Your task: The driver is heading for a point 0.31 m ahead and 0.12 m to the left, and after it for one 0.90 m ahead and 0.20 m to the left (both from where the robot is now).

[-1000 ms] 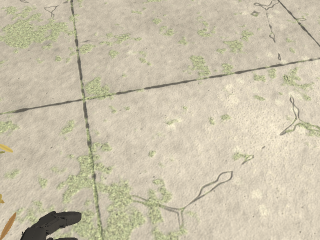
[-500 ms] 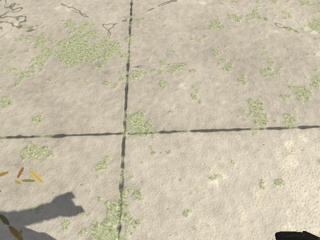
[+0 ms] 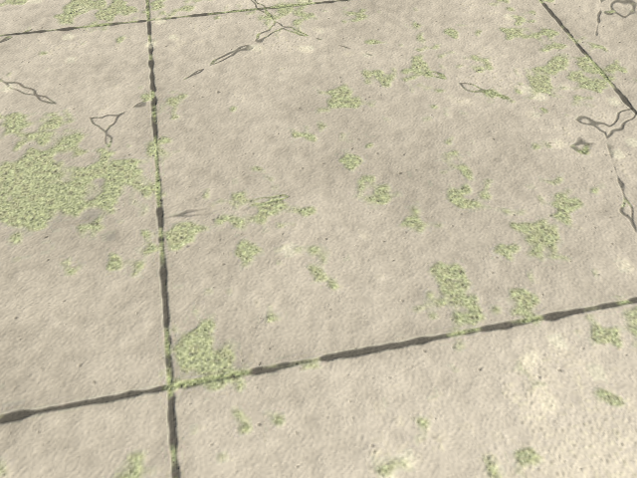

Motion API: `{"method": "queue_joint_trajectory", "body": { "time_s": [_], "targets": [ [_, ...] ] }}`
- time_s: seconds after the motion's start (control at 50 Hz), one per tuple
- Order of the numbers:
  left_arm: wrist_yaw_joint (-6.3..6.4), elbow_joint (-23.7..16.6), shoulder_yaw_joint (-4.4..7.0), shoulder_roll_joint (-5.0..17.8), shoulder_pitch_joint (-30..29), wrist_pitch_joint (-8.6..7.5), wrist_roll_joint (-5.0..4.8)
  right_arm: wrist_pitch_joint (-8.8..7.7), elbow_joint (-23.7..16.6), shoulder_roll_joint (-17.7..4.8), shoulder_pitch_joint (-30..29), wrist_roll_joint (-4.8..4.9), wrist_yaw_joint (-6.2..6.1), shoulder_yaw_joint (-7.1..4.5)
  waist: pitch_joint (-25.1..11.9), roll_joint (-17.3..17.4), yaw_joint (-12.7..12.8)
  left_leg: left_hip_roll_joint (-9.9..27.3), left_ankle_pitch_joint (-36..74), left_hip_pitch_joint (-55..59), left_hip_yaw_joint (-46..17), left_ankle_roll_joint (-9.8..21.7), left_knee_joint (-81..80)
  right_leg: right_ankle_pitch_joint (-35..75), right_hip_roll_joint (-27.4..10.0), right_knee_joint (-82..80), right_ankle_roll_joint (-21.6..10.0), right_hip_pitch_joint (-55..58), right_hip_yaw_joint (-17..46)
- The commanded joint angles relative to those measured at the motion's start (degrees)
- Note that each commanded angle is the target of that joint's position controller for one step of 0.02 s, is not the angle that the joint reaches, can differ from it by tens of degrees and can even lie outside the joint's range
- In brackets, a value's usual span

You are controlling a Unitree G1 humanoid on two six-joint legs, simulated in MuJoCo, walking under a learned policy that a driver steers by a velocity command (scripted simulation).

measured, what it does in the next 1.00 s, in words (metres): walks ahead, turning left: right foot, then left foot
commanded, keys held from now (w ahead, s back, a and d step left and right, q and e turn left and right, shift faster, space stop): w+q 0.78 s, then w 0.22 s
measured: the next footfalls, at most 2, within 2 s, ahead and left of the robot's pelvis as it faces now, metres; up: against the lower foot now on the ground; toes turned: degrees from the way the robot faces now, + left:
right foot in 0.12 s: +0.25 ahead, -0.15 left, +0.00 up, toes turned +0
left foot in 0.64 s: +0.48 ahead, +0.15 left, +0.00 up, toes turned +22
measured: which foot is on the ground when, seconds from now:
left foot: down 0.00-0.12, up 0.14-0.62, down 0.64-1.00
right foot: up 0.00-0.10, down 0.12-0.64, up 0.66-1.00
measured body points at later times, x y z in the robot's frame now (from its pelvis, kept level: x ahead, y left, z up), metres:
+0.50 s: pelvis +0.27 -0.04 +0.00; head +0.29 -0.03 +0.45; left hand +0.24 +0.25 -0.13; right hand +0.49 -0.25 -0.10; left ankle +0.41 +0.15 -0.69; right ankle +0.21 -0.15 -0.74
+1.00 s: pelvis +0.53 +0.09 +0.00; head +0.55 +0.12 +0.45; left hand +0.60 +0.41 -0.10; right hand +0.71 -0.14 -0.11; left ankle +0.45 +0.13 -0.74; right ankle +0.79 +0.01 -0.69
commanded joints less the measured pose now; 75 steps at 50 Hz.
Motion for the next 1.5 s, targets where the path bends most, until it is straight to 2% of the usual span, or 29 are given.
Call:
{"method": "queue_joint_trajectory", "body": {
  "time_s": [0.02,0.08,0.1,0.12,0.14,0.16,0.18,0.26,0.34,0.54,0.6,0.64,0.66,0.68,0.7,0.72,0.74,0.78,0.94,1.06,1.12,1.16,1.18,1.2,1.22,1.24,1.28,1.38,1.5],
  "targets": [
    [-0.9,-5.6,0.91,4.4,-6.8,-1.3,-0.22,0.26,-1.2,-10.3,1.6,0.59,-0.57,-2.53,3.1,5.7,0.4,17.4,14.8,-0.7,-8.4,8.5,-1.9,-1.4,1.2,-3.9,-1.4,1.3,-0.1],
    [-1.03,-4.4,2.11,6.9,-0.7,-1.92,0.03,1.21,-1.0,-11.3,0.1,0.79,-0.99,-2.92,0.0,6.7,5.1,17.3,25.1,0.9,-9.7,6.8,6.0,-6.8,3.6,-7.4,-3.4,11.4,-1.6],
    [-0.55,-1.9,3.51,9.5,7.5,-2.02,0.26,1.37,-1.2,-9.9,-0.2,0.46,-1.02,-2.38,-5.4,5.7,8.9,14.1,29.4,-2.1,-7.8,5.2,15.4,-6.4,4.3,-7.9,-4.9,23.6,-2.3],
    [0.09,-0.2,4.78,13.6,17.6,-1.92,1.1,1.27,-2.8,-6.3,0.0,-0.83,-1.01,-0.93,-14.7,0.2,12.6,10.1,17.6,-12.4,-5.1,2.9,32.4,-5.3,-5.0,-5.4,-8.3,40.9,6.8],
    [0.12,1.0,5.76,18.0,20.5,-1.31,1.27,0.16,-3.6,0.4,7.8,-0.3,-0.73,0.97,-22.1,-15.5,9.2,0.5,-15.8,-34.5,-3.1,-0.8,51.9,-17.6,-18.1,-11.2,-16.6,59.2,32.0],
    [0.12,0.5,4.27,11.8,20.5,-1.24,0.85,-0.56,-2.5,-5.8,5.1,1.07,-0.62,-0.46,-20.8,-10.2,11.6,2.8,-19.6,-40.3,-10.2,-0.7,59.4,-26.7,-17.4,-16.1,-15.9,56.8,36.8],
    [0.34,0.2,3.38,9.2,16.6,-1.42,0.72,-0.86,-4.1,-9.1,0.0,2.15,-0.58,-1.59,-12.3,-7.1,11.3,5.3,-14.7,-43.6,-9.9,-0.2,60.9,-26.3,-15.8,-17.3,-13.3,50.0,28.1],
    [0.26,0.6,2.28,4.6,7.0,-2.52,1.57,1.03,-4.2,-5.8,-1.7,1.22,-0.97,-2.05,-2.9,-4.4,5.6,11.1,-2.5,-35.1,-8.8,-1.1,54.1,-11.0,-9.7,-24.0,-10.6,30.9,9.4],
    [0.78,2.5,3.14,6.4,6.7,-3.27,1.65,2.89,-6.0,-3.4,-4.5,0.8,-0.93,-1.97,0.4,-1.4,4.5,11.7,3.8,-38.3,-9.1,-2.2,48.4,-2.6,-9.7,-27.2,-11.5,28.8,0.5],
    [1.97,6.3,4.61,10.5,12.3,-0.46,0.0,2.31,-12.9,-2.0,-19.8,0.48,2.32,-1.01,4.9,0.5,9.1,9.2,12.4,-39.5,-0.9,0.4,24.8,6.4,-10.8,-24.7,-9.1,40.5,-12.4],
    [2.33,6.0,5.28,12.7,10.9,0.81,-0.81,2.74,-13.7,-4.5,-16.4,0.48,2.74,-2.36,0.9,-2.2,5.4,4.5,4.1,-31.2,3.5,3.6,24.4,31.4,-11.1,-14.3,-7.3,43.7,-14.7],
    [2.57,5.5,5.13,12.8,9.1,1.55,-1.19,3.08,-10.2,-9.3,-1.5,0.81,1.97,-5.34,-7.0,-1.3,-3.2,-0.3,5.6,-10.3,4.5,7.3,19.9,35.2,-8.1,6.3,-4.6,37.2,-16.7],
    [2.6,4.4,3.9,9.5,10.3,1.04,0.64,3.78,-8.3,-14.8,6.3,0.93,0.62,-7.25,-11.8,7.0,-5.2,7.8,5.8,6.6,-9.4,10.8,18.4,11.3,-5.0,24.8,-1.7,22.0,-16.8],
    [1.82,1.4,1.63,2.0,14.6,-0.74,1.87,2.91,-9.5,-18.9,2.7,0.98,0.69,-7.24,-16.7,18.0,2.4,20.0,-6.1,21.1,-42.8,21.4,10.4,-37.3,7.7,41.7,1.2,-1.5,-7.7],
    [0.99,0.6,2.34,7.1,7.7,-2.93,-0.48,1.92,-10.7,-13.7,3.7,0.63,1.24,-5.71,-19.2,10.1,-2.0,22.1,-10.0,21.9,-48.3,20.9,3.8,-37.1,6.4,45.7,-0.1,-7.4,3.1],
    [0.62,-1.0,2.84,8.9,3.5,-4.08,-2.19,1.03,-10.4,-11.1,1.6,0.27,1.4,-4.93,-11.3,8.0,-1.8,20.7,-5.5,16.3,-40.3,18.4,3.0,-31.3,4.0,43.6,-1.5,-11.2,2.7],
    [1.01,-0.5,2.7,8.3,3.5,-4.65,-1.33,0.59,-10.7,-9.6,-1.8,0.47,1.37,-4.45,-7.1,3.5,0.8,18.1,0.7,8.2,-33.4,16.4,3.3,-26.3,1.4,38.7,-2.0,-8.6,2.7],
    [1.34,0.6,3.44,8.9,5.2,-3.9,0.62,0.42,-12.4,-6.6,-7.2,-0.45,0.87,-3.4,-4.3,4.0,4.8,14.4,11.0,-3.1,-25.5,14.5,1.7,-21.2,-1.2,31.6,-1.1,-0.9,3.2],
    [0.59,-1.5,1.71,4.0,-3.4,-1.95,0.99,0.13,-9.5,-8.0,-2.3,-0.21,-1.24,-3.24,-0.5,5.9,1.9,9.1,18.5,-11.1,-11.7,10.5,-1.5,2.3,0.9,4.4,2.6,3.6,-0.6],
    [-0.98,-4.1,1.58,5.3,-10.3,-2.96,0.29,0.56,-5.9,-8.5,2.9,0.12,-1.34,-3.3,2.6,6.6,-0.6,14.5,15.6,-0.9,-15.6,9.8,1.6,2.2,2.6,-5.3,-0.5,0.3,-0.1],
    [-1.43,-3.5,2.09,6.9,-6.8,-3.34,0.27,1.35,-5.2,-9.3,2.5,0.02,-1.79,-3.65,1.1,8.2,1.9,16.1,27.4,4.0,-16.3,8.2,6.5,-5.3,4.0,-6.8,-3.2,4.2,-1.2],
    [-0.93,0.0,3.83,10.3,6.1,-3.45,0.67,1.78,-5.9,-8.5,0.6,-0.32,-1.76,-3.07,-8.0,7.4,8.7,11.5,41.0,0.3,-12.6,5.8,21.6,-3.4,5.1,-7.3,-6.7,24.0,-2.7],
    [-0.64,1.3,4.53,13.8,15.7,-3.37,1.4,1.71,-7.0,-5.7,2.3,-1.52,-1.71,-1.85,-17.0,0.7,11.3,7.1,25.0,-11.7,-10.5,3.8,38.7,-2.4,-5.4,-4.7,-11.2,42.2,9.5],
    [-1.14,3.6,5.23,15.5,19.6,-2.89,0.98,0.71,-6.8,-0.7,10.1,-0.11,-1.25,-0.55,-22.9,-16.3,8.1,-2.4,-16.0,-32.7,-8.7,-0.2,56.9,-17.4,-16.0,-12.2,-19.4,58.8,36.1],
    [-1.28,3.1,3.68,10.2,18.1,-2.82,-0.27,0.1,-6.3,-6.2,6.0,0.63,-1.19,-1.37,-18.3,-9.7,10.3,-0.2,-19.4,-39.1,-13.6,0.0,62.3,-22.4,-15.3,-16.6,-17.6,56.5,39.0],
    [-1.0,2.1,2.98,8.3,12.8,-2.63,0.1,-0.22,-7.9,-8.6,-0.1,1.18,-1.18,-2.12,-9.8,-5.1,10.0,2.1,-15.0,-41.1,-11.9,-0.2,62.9,-13.2,-14.1,-16.7,-15.6,48.3,29.6],
    [-0.9,1.2,2.11,6.4,6.5,-2.3,1.24,-0.14,-8.5,-7.9,-3.8,-0.46,-1.57,-2.38,-4.0,1.4,6.6,6.2,-10.0,-35.9,-8.5,-1.8,57.9,14.5,-10.4,-16.3,-14.5,34.4,16.7],
    [-0.33,3.9,1.52,6.4,3.9,-2.42,1.56,2.22,-8.0,-2.3,-1.6,-0.79,-2.2,-1.25,-5.6,-2.8,2.6,7.8,-4.1,-26.4,-6.0,-4.6,40.6,33.2,-5.9,-18.6,-14.5,26.0,4.1],
    [0.6,7.2,1.73,8.2,5.8,0.01,0.97,2.73,-8.6,-3.2,-9.1,-0.69,-1.89,-1.09,-6.3,-2.3,5.7,6.6,9.9,-20.6,-4.7,-4.3,24.4,23.4,-4.6,-18.6,-12.3,27.4,0.8]
  ]
}}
